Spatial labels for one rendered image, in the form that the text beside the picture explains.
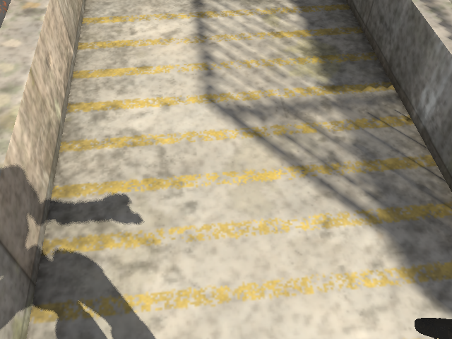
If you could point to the robot right hand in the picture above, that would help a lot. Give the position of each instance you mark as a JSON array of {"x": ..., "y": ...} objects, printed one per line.
[{"x": 433, "y": 327}]

